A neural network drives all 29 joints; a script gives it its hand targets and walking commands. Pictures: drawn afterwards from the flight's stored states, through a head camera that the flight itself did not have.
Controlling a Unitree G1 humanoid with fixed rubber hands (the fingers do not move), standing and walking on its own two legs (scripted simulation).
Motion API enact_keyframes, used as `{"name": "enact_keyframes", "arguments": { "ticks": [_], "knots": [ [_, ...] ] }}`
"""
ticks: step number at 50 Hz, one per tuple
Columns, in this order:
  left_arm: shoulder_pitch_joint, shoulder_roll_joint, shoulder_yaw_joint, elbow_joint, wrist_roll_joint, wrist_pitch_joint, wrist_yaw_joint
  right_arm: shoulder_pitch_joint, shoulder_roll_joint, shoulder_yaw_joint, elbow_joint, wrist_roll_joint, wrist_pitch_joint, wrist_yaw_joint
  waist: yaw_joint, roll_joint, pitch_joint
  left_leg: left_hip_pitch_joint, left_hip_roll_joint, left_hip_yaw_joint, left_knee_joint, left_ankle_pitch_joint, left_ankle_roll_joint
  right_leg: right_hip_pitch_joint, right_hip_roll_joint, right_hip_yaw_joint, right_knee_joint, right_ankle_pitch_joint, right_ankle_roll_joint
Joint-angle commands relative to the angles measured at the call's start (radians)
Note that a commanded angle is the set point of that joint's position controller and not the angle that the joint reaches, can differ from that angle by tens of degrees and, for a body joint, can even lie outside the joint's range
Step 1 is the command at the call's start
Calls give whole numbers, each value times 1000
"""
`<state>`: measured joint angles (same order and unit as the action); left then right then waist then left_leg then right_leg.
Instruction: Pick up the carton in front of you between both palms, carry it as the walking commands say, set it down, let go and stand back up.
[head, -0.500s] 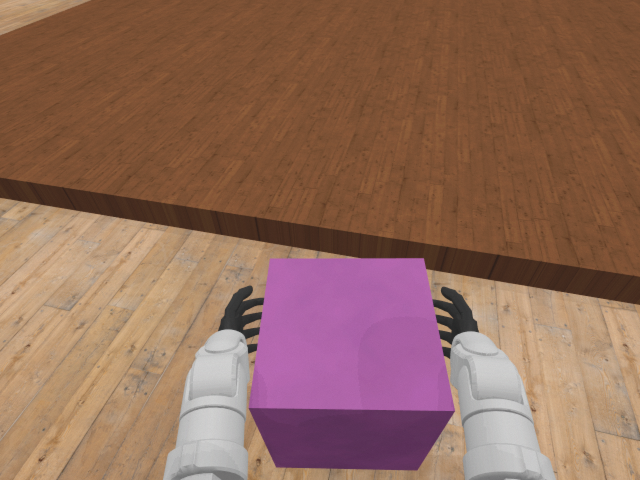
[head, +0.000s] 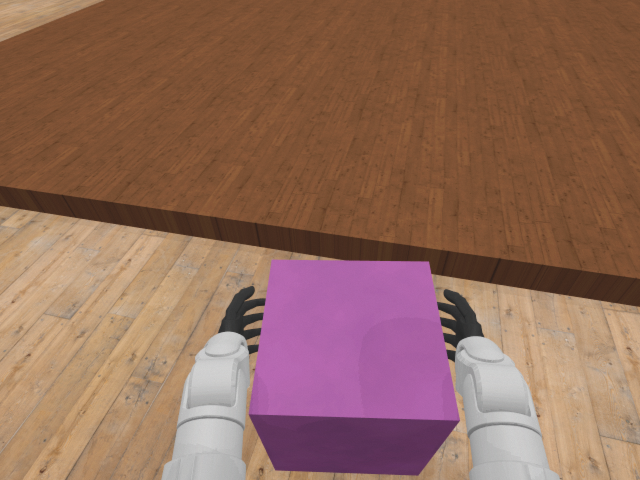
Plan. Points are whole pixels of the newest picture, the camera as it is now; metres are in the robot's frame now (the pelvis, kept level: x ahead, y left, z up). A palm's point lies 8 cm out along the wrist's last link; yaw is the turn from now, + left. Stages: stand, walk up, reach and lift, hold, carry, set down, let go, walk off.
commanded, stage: reach and lift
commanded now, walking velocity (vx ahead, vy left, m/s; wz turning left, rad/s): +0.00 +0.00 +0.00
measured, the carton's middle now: (347, 371) +0.29 +0.00 -0.04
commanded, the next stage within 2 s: hold in 0.24 s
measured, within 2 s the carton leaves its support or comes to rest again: neither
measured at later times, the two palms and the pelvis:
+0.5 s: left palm (234, 342) +0.28 +0.14 +0.05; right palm (480, 346) +0.28 -0.16 +0.05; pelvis -0.01 -0.01 +0.00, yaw +1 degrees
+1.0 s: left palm (233, 335) +0.28 +0.14 +0.06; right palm (479, 342) +0.28 -0.16 +0.05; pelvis -0.01 +0.00 +0.00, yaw -1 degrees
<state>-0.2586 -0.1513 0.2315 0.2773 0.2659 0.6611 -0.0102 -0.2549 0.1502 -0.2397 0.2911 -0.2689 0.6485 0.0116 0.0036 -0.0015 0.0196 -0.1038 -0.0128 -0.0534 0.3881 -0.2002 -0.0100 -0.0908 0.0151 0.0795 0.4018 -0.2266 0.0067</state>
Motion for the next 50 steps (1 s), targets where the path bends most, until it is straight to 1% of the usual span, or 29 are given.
{"name": "enact_keyframes", "arguments": {
  "ticks": [1, 6, 7, 10, 12, 14, 17, 19, 22, 24, 25, 26, 30, 31, 32, 33, 34, 35, 36, 39, 42, 43, 44, 45, 46, 47, 48, 49, 50],
  "knots": [
    [-416, -901, -535, -57, -227, -15, -212, -424, 908, 535, -62, 227, -10, 214, 0, -3, -251, 141, -73, -21, -32, 284, 1, 16, 85, 2, -62, 248, -4],
    [-412, -884, -532, -80, -229, -2, -218, -426, 917, 556, -94, 237, 6, 206, 15, -13, -248, 134, -81, -16, -34, 261, 8, 24, 76, 9, -69, 252, 4],
    [-419, -882, -543, -97, -234, -1, -218, -416, 917, 555, -98, 237, 8, 206, 1, -7, -247, 140, -81, -16, -36, 248, 8, 24, 75, 12, -68, 248, 3],
    [-424, -870, -541, -89, -229, 2, -221, -437, 928, 565, -103, 244, 11, 200, 17, -23, -240, 125, -84, -10, -35, 222, 14, 35, 71, 12, -69, 236, 8],
    [-430, -873, -557, -108, -240, 6, -225, -431, 937, 575, -115, 252, 19, 197, 15, -20, -245, 121, -84, -9, -36, 217, 15, 44, 71, 15, -72, 234, 9],
    [-427, -884, -593, -139, -263, 17, -224, -433, 934, 606, -156, 270, 31, 193, 2, -24, -268, 144, -85, -10, -38, 242, 16, 57, 72, 18, -72, 278, 15],
    [-425, -893, -625, -187, -284, 48, -214, -419, 900, 622, -190, 278, 61, 190, -15, -5, -272, 161, -83, -21, -48, 257, 7, 74, 72, 15, -80, 286, 6],
    [-410, -867, -598, -167, -269, 68, -209, -409, 872, 598, -176, 262, 83, 186, -18, 2, -211, 145, -78, -22, -57, 212, 6, 51, 69, 13, -92, 231, 0],
    [-430, -839, -536, -114, -228, 81, -202, -426, 838, 522, -108, 225, 95, 196, -16, 4, -114, 94, -72, -15, -74, 86, 7, 14, 67, -1, -104, 85, -10],
    [-453, -856, -538, -115, -231, 76, -206, -474, 861, 539, -123, 241, 89, 207, -3, -3, -140, 87, -73, -12, -71, 64, 12, 26, 64, -3, -101, 69, -6],
    [-478, -870, -540, -110, -235, 73, -208, -490, 871, 545, -123, 244, 89, 210, -10, -5, -150, 92, -75, -10, -66, 73, 12, 23, 64, -1, -98, 81, -3],
    [-482, -881, -548, -118, -242, 71, -210, -504, 881, 560, -131, 255, 85, 214, -3, -14, -171, 104, -73, -14, -62, 87, 17, 22, 66, -3, -93, 92, -2],
    [-505, -899, -547, -101, -243, 69, -211, -527, 877, 565, -124, 252, 79, 218, -8, -12, -203, 125, -74, -14, -54, 109, 12, 22, 70, -4, -87, 108, -4],
    [-496, -907, -545, -96, -239, 71, -209, -533, 873, 566, -121, 253, 79, 219, 1, -1, -200, 120, -72, -15, -54, 111, 11, 25, 68, -3, -84, 107, -7],
    [-513, -903, -555, -107, -248, 69, -208, -529, 876, 561, -122, 252, 77, 218, -9, -9, -202, 127, -65, -18, -56, 110, 10, 17, 74, -9, -79, 101, -8],
    [-518, -901, -548, -94, -240, 71, -208, -541, 872, 550, -111, 248, 75, 220, -4, 7, -203, 123, -68, -18, -60, 97, 8, 18, 75, -9, -81, 86, -9],
    [-507, -906, -549, -86, -238, 71, -207, -543, 875, 553, -113, 248, 74, 220, -4, -4, -201, 125, -66, -18, -57, 93, 10, 10, 73, -6, -81, 79, -10],
    [-514, -916, -551, -83, -242, 71, -207, -539, 871, 555, -111, 249, 72, 221, -13, 7, -209, 131, -69, -15, -56, 101, 5, 11, 71, -7, -84, 83, -12],
    [-512, -916, -543, -83, -239, 68, -208, -545, 874, 559, -111, 245, 72, 220, -8, 4, -210, 130, -70, -14, -55, 103, 8, 12, 70, -4, -83, 92, -10],
    [-508, -917, -552, -85, -244, 71, -207, -526, 871, 552, -99, 241, 72, 222, -15, 5, -205, 135, -69, -18, -56, 123, 3, 8, 73, -6, -84, 103, -12],
    [-509, -912, -537, -70, -235, 74, -206, -533, 864, 532, -85, 231, 74, 222, -11, 11, -198, 127, -68, -17, -60, 114, 0, 20, 74, -10, -84, 91, -15],
    [-503, -909, -547, -82, -242, 74, -205, -513, 868, 534, -92, 235, 75, 222, -21, 9, -191, 132, -65, -15, -59, 121, 0, 11, 73, -9, -84, 101, -14],
    [-498, -917, -549, -86, -246, 74, -206, -516, 865, 540, -96, 238, 75, 222, -15, 8, -203, 128, -65, -19, -60, 127, -3, 29, 75, -11, -84, 104, -14],
    [-546, -910, -565, -86, -253, 78, -206, -584, 865, 563, -122, 257, 80, 222, -3, 36, -241, 12, 120, -9, -15, -76, 20, -101, -100, 5, -15, -40, -20],
    [-563, -919, -586, -111, -274, 80, -203, -581, 881, 576, -133, 277, 87, 220, -9, 56, -235, -13, 108, -64, -70, -355, 30, -157, -58, 15, -10, -300, -31],
    [-575, -938, -616, -134, -294, 89, -201, -584, 888, 609, -169, 300, 95, 216, -15, 84, -223, -53, 140, -114, -106, -561, 47, -205, -33, -16, 53, -428, -30],
    [-597, -953, -643, -179, -316, 98, -198, -592, 891, 628, -204, 312, 102, 211, -16, 127, -216, -91, 182, -175, -172, -651, 70, -236, -8, -64, 126, -405, -11],
    [-607, -955, -670, -200, -334, 111, -195, -596, 894, 643, -236, 320, 114, 201, -10, 201, -233, -129, 239, -229, -222, -614, 89, -208, 13, -119, 257, -261, -5],
    [-614, -950, -702, -243, -360, 126, -190, -600, 891, 665, -287, 327, 130, 190, -3, 198, -249, -97, 265, -232, -208, -537, 103, -234, -11, -124, 234, -213, -13]
  ]
}}
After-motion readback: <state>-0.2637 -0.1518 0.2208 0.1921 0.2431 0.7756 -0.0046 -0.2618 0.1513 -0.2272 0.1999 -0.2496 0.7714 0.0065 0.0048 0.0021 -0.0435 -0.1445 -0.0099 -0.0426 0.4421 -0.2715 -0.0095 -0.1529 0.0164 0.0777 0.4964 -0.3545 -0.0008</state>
